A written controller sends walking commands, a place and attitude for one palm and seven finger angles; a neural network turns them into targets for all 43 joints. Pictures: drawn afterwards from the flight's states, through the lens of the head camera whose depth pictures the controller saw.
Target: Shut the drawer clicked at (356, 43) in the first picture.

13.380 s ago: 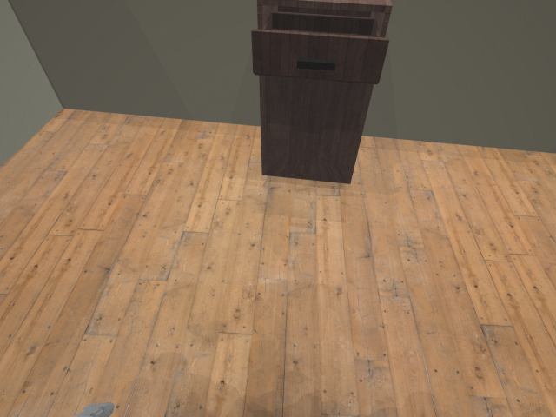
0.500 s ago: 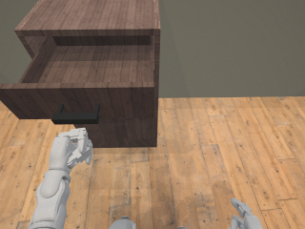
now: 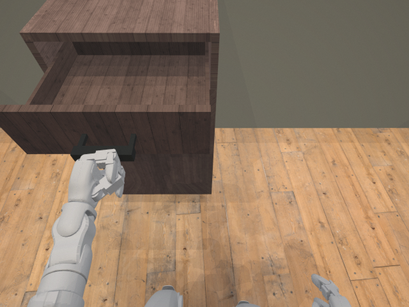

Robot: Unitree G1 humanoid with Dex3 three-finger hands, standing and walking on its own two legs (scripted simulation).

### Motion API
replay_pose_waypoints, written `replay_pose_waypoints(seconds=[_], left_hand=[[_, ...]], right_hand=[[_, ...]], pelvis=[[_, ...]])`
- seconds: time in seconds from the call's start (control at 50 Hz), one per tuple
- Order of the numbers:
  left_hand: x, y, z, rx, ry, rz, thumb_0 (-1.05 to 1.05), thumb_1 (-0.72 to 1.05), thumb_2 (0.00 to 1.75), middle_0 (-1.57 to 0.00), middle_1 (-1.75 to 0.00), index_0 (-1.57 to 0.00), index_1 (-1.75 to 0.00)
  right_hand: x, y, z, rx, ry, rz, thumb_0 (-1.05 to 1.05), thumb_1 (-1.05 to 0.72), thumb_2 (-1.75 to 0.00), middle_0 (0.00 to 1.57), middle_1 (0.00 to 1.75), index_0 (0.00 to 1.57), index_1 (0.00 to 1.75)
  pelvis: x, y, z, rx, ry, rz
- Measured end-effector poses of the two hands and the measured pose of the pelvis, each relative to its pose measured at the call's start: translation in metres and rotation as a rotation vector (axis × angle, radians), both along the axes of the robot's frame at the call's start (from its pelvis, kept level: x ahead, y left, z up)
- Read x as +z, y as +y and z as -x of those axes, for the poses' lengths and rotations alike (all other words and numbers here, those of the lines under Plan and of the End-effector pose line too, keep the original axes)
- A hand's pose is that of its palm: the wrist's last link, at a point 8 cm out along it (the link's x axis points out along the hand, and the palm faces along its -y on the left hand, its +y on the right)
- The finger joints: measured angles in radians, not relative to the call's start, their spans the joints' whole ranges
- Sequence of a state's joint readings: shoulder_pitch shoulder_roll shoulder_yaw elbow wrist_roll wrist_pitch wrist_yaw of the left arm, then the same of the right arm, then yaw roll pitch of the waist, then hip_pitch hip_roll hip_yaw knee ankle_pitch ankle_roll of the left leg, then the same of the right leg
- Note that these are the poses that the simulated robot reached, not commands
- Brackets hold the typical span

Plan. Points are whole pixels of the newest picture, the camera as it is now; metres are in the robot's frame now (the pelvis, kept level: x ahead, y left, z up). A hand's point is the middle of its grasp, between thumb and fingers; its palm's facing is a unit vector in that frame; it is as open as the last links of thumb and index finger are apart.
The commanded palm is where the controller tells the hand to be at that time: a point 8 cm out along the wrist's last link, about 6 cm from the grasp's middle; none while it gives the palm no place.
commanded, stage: push the drawer shut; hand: left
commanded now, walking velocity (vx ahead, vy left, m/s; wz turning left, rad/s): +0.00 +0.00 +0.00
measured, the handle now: (106, 145) +0.42 +0.22 +0.06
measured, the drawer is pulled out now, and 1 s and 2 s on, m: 0.24 0.12 0.01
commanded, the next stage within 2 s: none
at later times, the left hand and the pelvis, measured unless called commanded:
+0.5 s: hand (124, 155) +0.40 +0.18 +0.05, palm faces +0.01 -1.00 -0.04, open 2.8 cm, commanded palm +0.40 +0.22 +0.06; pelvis -0.03 +0.01 -0.01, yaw +0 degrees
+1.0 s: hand (133, 130) +0.47 +0.17 +0.06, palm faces +0.03 -1.00 -0.04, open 2.9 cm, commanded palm +0.46 +0.22 +0.06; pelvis -0.02 +0.01 -0.02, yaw -1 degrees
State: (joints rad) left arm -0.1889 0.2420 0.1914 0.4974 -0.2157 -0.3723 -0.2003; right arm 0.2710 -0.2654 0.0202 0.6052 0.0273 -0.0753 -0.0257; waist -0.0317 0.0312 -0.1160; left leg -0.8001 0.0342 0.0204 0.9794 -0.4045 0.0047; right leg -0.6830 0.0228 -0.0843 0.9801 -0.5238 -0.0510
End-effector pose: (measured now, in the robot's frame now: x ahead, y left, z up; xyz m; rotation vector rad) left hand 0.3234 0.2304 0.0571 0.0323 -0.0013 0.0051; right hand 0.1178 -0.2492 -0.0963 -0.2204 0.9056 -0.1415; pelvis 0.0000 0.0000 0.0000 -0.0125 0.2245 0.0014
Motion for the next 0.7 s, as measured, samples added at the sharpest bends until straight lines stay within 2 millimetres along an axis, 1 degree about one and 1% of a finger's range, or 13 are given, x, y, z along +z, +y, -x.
replay_pose_waypoints(seconds=[0.12, 0.24, 0.44, 0.7], left_hand=[[-0.003, 0.004, -0.006, 0.005, -0.003, 0.0, -0.08, 0.79, 0.93, -1.4, -1.6, -1.4, -1.6], [-0.004, 0.006, -0.018, -0.001, -0.007, -0.001, -0.08, 0.77, 0.94, -1.4, -1.6, -1.4, -1.6], [-0.001, 0.004, -0.046, 0.001, 0.005, -0.002, -0.06, 0.78, 0.96, -1.4, -1.6, -1.4, -1.6], [0.001, -0.001, -0.084, 0.014, 0.003, -0.004, -0.04, 0.82, 0.97, -1.4, -1.6, -1.4, -1.6]], right_hand=[[-0.006, 0.002, 0.012, 0.001, 0.04, 0.013, 0.01, -0.91, -0.9, 0.2, 0.3, 0.2, 0.3], [-0.009, 0.005, 0.025, -0.006, 0.058, 0.023, 0.01, -0.91, -0.9, 0.2, 0.3, 0.2, 0.3], [-0.013, 0.009, 0.054, -0.024, 0.106, 0.033, 0.01, -0.91, -0.9, 0.21, 0.3, 0.2, 0.3], [-0.024, 0.007, 0.098, -0.068, 0.229, 0.036, 0.01, -0.91, -0.9, 0.21, 0.3, 0.2, 0.3]], pelvis=[[-0.003, 0.003, 0.007, 0.008, 0.005, 0.008], [-0.006, 0.006, 0.016, 0.013, 0.008, 0.017], [-0.01, 0.011, 0.027, 0.014, 0.022, 0.027], [-0.016, 0.015, 0.03, 0.001, 0.062, 0.029]])
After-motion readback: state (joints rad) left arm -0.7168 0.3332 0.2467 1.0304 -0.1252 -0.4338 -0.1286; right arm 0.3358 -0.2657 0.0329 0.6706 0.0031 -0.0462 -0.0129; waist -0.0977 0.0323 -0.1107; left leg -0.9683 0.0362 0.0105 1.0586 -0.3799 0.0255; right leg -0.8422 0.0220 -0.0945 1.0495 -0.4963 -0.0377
